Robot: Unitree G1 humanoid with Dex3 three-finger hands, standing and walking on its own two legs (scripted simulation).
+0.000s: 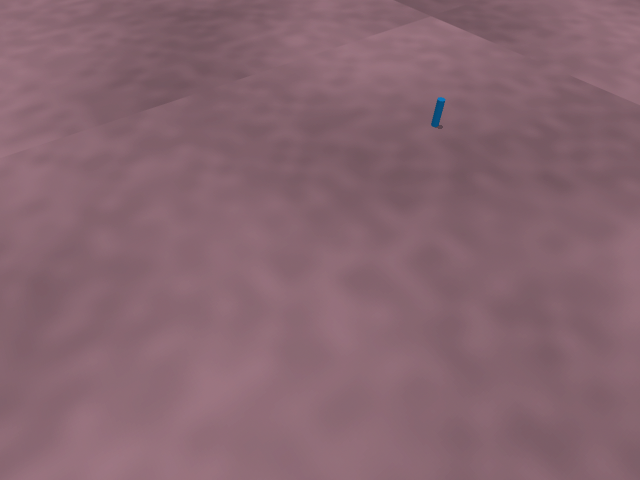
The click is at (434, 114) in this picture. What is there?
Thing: slim round
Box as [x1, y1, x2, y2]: [431, 97, 444, 126]
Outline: 444,98 439,97 437,99 431,125 433,126 438,125
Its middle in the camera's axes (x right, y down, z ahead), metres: +0.66 -0.71 +2.14
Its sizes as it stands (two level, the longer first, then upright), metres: 0.041 0.041 0.158
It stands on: the floor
